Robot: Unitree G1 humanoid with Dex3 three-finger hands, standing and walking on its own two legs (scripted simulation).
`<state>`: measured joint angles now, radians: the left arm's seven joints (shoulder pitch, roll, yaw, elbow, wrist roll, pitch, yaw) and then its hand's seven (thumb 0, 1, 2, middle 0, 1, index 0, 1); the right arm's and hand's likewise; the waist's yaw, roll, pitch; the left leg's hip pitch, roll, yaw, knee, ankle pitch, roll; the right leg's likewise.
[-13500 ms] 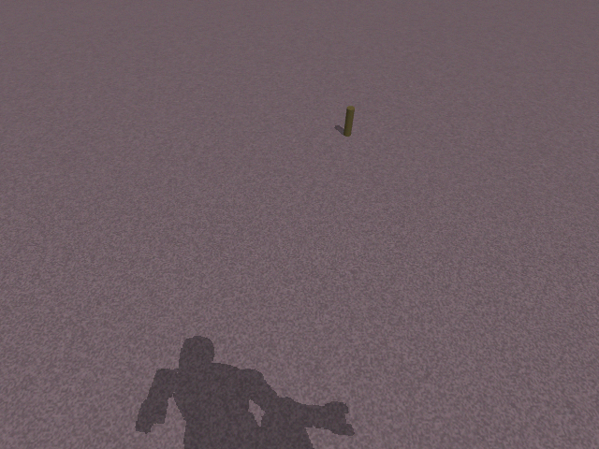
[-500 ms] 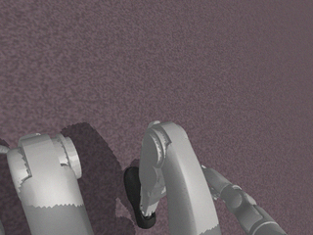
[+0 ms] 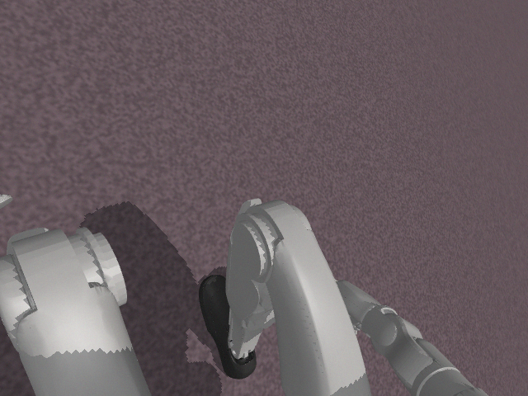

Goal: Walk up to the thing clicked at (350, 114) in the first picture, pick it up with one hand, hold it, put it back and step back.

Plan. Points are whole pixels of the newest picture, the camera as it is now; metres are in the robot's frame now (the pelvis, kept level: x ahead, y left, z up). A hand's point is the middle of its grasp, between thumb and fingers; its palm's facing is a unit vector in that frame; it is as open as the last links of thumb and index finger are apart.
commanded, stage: close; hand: left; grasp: from the side
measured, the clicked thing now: out of the picture +0.42 +0.32 -0.19
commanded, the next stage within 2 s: settle in 0.52 s
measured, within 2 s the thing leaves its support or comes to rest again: leaves its support in 0.92 s
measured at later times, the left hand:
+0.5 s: hand out of the picture +0.41 +0.30 -0.16, palm faces +0.33 -0.94 +0.01, open 6.1 cm
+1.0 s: hand out of the picture +0.41 +0.30 -0.14, palm faces +0.32 -0.95 +0.01, open 5.3 cm
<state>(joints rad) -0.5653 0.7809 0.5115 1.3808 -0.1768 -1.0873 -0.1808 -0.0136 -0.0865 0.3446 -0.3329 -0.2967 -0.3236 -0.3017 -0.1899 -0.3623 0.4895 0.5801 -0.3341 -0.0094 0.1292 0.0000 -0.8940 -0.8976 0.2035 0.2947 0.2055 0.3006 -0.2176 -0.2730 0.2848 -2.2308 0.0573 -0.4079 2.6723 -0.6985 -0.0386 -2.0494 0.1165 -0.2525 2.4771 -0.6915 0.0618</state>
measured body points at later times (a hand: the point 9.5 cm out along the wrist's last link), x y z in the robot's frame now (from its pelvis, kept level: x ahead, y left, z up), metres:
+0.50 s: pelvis +0.00 +0.00 +0.00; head +0.22 +0.19 +0.34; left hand +0.39 +0.35 -0.16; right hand +0.18 -0.23 -0.03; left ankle +0.08 +0.14 -0.24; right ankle +0.12 -0.12 -0.24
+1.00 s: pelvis +0.00 +0.00 +0.01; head +0.22 +0.19 +0.35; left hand +0.39 +0.35 -0.14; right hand +0.18 -0.23 -0.03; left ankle +0.08 +0.14 -0.24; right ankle +0.12 -0.12 -0.24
